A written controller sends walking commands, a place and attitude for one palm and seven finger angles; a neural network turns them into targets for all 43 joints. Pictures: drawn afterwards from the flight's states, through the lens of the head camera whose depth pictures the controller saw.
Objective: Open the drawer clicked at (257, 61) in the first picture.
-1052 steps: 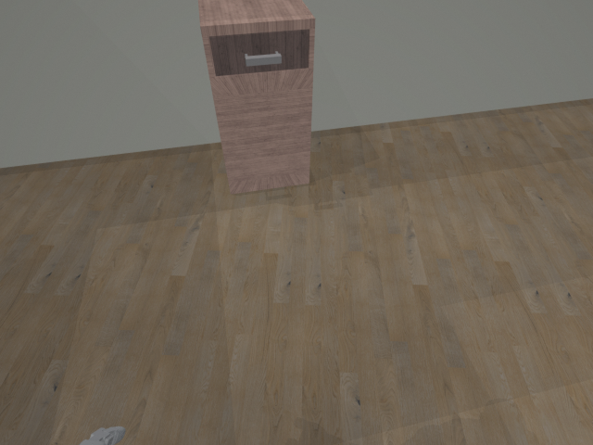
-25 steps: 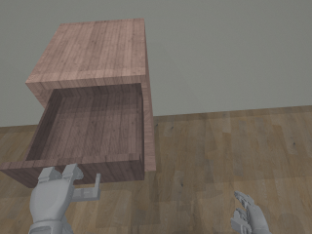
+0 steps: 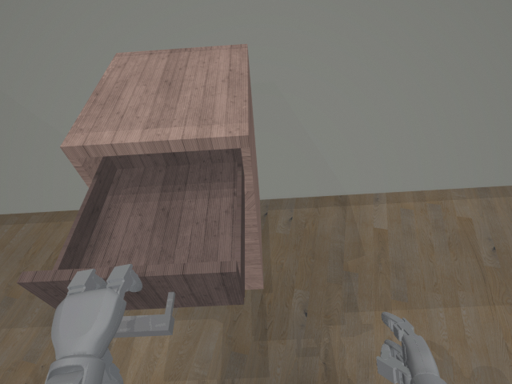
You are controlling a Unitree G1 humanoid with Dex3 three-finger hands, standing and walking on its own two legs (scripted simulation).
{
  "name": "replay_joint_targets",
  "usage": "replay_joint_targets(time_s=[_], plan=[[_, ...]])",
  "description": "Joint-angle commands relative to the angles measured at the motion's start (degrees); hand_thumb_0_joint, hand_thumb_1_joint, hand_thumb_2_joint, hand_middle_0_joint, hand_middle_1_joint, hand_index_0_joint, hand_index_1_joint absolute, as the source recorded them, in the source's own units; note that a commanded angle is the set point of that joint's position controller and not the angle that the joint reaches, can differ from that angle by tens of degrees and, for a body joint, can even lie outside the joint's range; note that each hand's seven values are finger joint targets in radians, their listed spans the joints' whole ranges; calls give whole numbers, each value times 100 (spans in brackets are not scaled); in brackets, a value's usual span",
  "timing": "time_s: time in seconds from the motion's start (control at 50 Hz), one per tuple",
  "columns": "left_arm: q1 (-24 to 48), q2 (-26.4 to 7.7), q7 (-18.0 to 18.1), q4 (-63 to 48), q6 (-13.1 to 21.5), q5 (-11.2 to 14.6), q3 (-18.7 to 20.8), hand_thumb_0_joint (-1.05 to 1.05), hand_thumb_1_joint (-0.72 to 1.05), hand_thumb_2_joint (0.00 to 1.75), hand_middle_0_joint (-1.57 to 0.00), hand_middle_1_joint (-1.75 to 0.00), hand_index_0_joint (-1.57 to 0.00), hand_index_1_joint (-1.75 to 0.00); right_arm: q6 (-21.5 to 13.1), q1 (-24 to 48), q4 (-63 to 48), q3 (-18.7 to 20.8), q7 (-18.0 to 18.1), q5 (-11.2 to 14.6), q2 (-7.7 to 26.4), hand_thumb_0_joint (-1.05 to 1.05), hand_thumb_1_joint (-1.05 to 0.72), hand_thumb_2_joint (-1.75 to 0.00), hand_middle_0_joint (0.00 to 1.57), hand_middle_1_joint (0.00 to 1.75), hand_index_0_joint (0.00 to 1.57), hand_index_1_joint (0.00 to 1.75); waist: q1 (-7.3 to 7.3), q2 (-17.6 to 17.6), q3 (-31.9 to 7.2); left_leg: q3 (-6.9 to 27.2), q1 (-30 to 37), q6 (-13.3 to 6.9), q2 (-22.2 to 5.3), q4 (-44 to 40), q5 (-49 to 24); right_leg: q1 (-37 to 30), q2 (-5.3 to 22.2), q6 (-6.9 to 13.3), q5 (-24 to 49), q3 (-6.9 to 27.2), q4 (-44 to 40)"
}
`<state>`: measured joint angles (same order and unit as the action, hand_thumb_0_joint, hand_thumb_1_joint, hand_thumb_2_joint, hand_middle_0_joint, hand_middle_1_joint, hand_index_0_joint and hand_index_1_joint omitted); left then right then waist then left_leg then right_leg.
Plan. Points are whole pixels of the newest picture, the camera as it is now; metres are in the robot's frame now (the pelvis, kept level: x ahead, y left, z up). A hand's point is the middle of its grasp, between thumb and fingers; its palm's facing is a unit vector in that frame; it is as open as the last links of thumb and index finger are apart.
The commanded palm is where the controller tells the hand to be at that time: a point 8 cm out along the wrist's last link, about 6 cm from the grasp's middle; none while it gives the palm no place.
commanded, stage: lift the hand off the handle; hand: left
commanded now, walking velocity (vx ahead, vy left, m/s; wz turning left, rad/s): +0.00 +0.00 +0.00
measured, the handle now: (135, 312) +0.24 +0.25 -0.05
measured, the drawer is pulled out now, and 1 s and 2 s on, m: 0.30 0.30 0.30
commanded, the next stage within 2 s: draw the hand back to the body in 1.04 s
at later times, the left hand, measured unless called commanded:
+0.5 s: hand (99, 313) +0.20 +0.25 +0.05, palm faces +0.00 -0.10 -0.99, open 13.8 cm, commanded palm +0.18 +0.25 +0.11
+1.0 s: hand (91, 299) +0.20 +0.24 +0.09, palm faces +0.05 -0.11 -0.99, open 13.8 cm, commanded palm +0.18 +0.24 +0.14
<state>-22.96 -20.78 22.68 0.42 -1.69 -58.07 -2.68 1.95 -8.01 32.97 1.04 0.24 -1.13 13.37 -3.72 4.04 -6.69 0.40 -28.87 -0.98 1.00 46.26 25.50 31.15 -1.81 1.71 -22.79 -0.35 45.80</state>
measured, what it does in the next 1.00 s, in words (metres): stands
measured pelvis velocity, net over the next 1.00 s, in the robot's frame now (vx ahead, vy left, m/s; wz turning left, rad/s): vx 0.01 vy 0.00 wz -0.01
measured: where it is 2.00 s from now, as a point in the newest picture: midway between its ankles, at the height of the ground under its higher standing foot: outside the picture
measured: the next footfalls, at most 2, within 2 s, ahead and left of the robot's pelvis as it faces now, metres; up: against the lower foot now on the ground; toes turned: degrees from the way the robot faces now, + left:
none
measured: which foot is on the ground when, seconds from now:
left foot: down 0.00-1.00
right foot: down 0.00-1.00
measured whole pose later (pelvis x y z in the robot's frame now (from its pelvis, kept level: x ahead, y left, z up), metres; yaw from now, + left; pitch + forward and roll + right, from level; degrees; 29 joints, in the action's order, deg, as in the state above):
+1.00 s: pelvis +0.01 +0.00 +0.02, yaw +0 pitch +3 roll +0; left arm -27.0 -23.9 12.2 -16.9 -3.5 -53.9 -1.4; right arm 3.8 -7.9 31.5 -0.1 -0.9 -0.1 13.7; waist -6.1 5.7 -4.1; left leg 0.0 -15.8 -1.3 0.9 33.8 21.0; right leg 18.2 -1.8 1.3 -18.3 0.4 33.4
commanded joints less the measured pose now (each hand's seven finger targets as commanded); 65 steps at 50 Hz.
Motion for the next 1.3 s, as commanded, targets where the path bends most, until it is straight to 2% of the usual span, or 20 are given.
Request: replay_joint_targets(time_s=[0.0, 0.12, 0.14, 0.2, 0.28, 0.36, 0.38, 0.46, 0.48, 0.56, 0.58, 0.68, 0.7, 0.78, 0.8, 0.9, 0.94, 1.08, 1.16, 1.28], plan=[[845, -1040, 270, -1652, 137, 19, 711, 0, -50, 30, -30, -120, -30, -120, -283, 671, -964, 193, 44, -18, 556, 0, -90, -90, 20, 30, 20, 30, 40, -158, -1086, -6, 769, -94, -12, -714, -1736, -557, 60, 113, 1504, 27, -790], [820, -998, 184, -1704, 180, 77, 700, 0, -50, 30, -30, -120, -30, -120, -304, 682, -954, 210, 56, 1, 540, 0, -90, -90, 20, 30, 20, 30, 62, -159, -811, -32, 793, -100, -13, -806, -1750, -662, 81, 109, 1691, 98, -904], [700, -1201, 188, -1720, 171, 109, 937, 0, -50, 30, -30, -120, -30, -120, -300, 691, -951, 210, 58, 15, 549, 0, -90, -90, 20, 30, 20, 30, -1, -123, -912, -20, 813, -87, -16, -836, -1817, -786, 75, 132, 1755, 161, -926], [444, -1104, 156, -1882, 177, 128, 860, 0, -50, 30, -30, -120, -30, -120, -288, 696, -961, 196, 14, -7, 539, 0, -90, -90, 20, 30, 20, 30, -53, -202, -1086, -35, 897, -85, -4, -837, -1982, -893, 100, 108, 1964, 118, -929], [104, -962, -49, -1540, -107, 215, 773, 0, -50, 30, -30, -120, -30, -120, -195, 817, -982, 192, -11, 89, 550, 0, -90, -90, 20, 30, 20, 30, -66, -428, -539, -55, 702, -77, -23, -1026, -1795, -1012, 95, 94, 1964, 180, -1090], [144, -1229, -314, -1605, -277, 298, 921, 0, -50, 30, -30, -120, -30, -120, -130, 868, -1040, 119, 7, 136, 584, 0, -90, -90, 20, 30, 20, 30, -179, -542, -668, -77, 726, -102, 23, -1181, -1716, -1341, 135, 43, 1898, 222, -1257], [211, -1147, -371, -1718, -262, 341, 828, 0, -50, 30, -30, -120, -30, -120, -130, 917, -1055, 146, 34, 149, 556, 0, -90, -90, 20, 30, 20, 30, -117, -396, -456, -95, 787, -115, 23, -1214, -1670, -1298, 135, 64, 1865, 287, -1332], [523, -1354, -447, -2090, -25, 292, 930, 0, -50, 30, -30, -120, -30, -120, -183, 828, -1048, 108, 64, 67, 548, 0, -90, -90, 20, 30, 20, 30, -140, -199, -672, -65, 1118, -148, 26, -1216, -1778, -1250, 149, 60, 1730, 240, -1431], [553, -1295, -454, -2102, 43, 319, 893, 0, -50, 30, -30, -120, -30, -120, -186, 833, -1037, 136, 79, 75, 527, 0, -90, -90, 20, 30, 20, 30, -65, -200, -442, -43, 1138, -144, 14, -1238, -1728, -1165, 126, 87, 1662, 271, -1457], [426, -1343, -432, -2218, 177, 240, 1009, 0, -50, 30, -30, -120, -30, -120, -196, 771, -1041, 129, 32, 30, 525, 0, -90, -90, 20, 30, 20, 30, -174, -104, -660, -29, 1291, -111, 14, -1251, -1958, -1223, 123, 109, 1762, 210, -1466], [311, -1163, -431, -2231, 148, 298, 874, 0, -50, 30, -30, -120, -30, -120, -202, 811, -1070, 164, 25, 66, 504, 0, -90, -90, 20, 30, 20, 30, -132, -96, -475, -32, 1274, -110, -14, -1275, -1929, -1183, 119, 112, 1756, 194, -1465], [390, -1207, -522, -2198, -55, 349, 912, 0, -50, 30, -30, -120, -30, -120, -152, 862, -1096, 144, -4, 115, 518, 0, -90, -90, 20, 30, 20, 30, -171, -283, -415, -19, 1277, -94, -21, -1413, -2024, -1360, 116, 103, 1870, 184, -1538], [447, -1341, -548, -2220, -93, 316, 1006, 0, -50, 30, -30, -120, -30, -120, -140, 849, -1086, 133, -3, 102, 552, 0, -90, -90, 20, 30, 20, 30, -243, -279, -611, -27, 1309, -92, -14, -1423, -2125, -1452, 118, 89, 1941, 157, -1539], [263, -1129, -705, -2505, -172, 431, 769, 0, -50, 30, -30, -120, -30, -120, -142, 903, -1132, 131, -25, 138, 514, 0, -90, -90, 20, 30, 20, 30, -198, -238, -491, -24, 1454, -91, -49, -1524, -2302, -1556, 115, 104, 2083, 168, -1608], [180, -1179, -746, -2604, -177, 416, 799, 0, -50, 30, -30, -120, -30, -120, -144, 836, -1164, 112, -39, 108, 536, 0, -90, -90, 20, 30, 20, 30, -273, -315, -708, -27, 1491, -105, -36, -1526, -2408, -1680, 134, 79, 2187, 93, -1597], [53, -1306, -827, -2860, -175, 384, 900, 0, -50, 30, -30, -120, -30, -120, -99, 846, -1171, 71, -83, 95, 523, 0, -90, -90, 20, 30, 20, 30, -270, -357, -441, -17, 1536, -101, -54, -1592, -2460, -1663, 129, 85, 2196, 105, -1714], [148, -1326, -821, -2902, -181, 382, 979, 0, -50, 30, -30, -120, -30, -120, -83, 921, -1166, 63, -89, 107, 516, 0, -90, -90, 20, 30, 20, 30, -235, -269, -234, 10, 1543, -73, -60, -1655, -2364, -1645, 117, 130, 2054, 222, -1796], [99, -1064, -885, -2887, -146, 435, 739, 0, -50, 30, -30, -120, -30, -120, -81, 891, -1148, 95, -108, 119, 515, 0, -90, -90, 20, 30, 20, 30, -223, -152, -354, -3, 1685, -69, -86, -1696, -2440, -1641, 106, 117, 2033, 123, -1800], [-42, -1205, -884, -3089, -62, 371, 816, 0, -50, 30, -30, -120, -30, -120, -82, 823, -1160, 55, -126, 70, 517, 0, -90, -90, 20, 30, 20, 30, -291, -146, -620, 10, 1765, -80, -74, -1633, -2718, -1765, 116, 122, 2244, 82, -1757], [-173, -1370, -830, -3118, -58, 421, 1101, 0, -50, 30, -30, -120, -30, -120, -41, 927, -1146, 77, -116, 111, 490, 0, -90, -90, 20, 30, 20, 30, -294, -59, -295, 16, 1773, -56, -117, -1717, -2660, -1754, 106, 149, 2186, 167, -1851]])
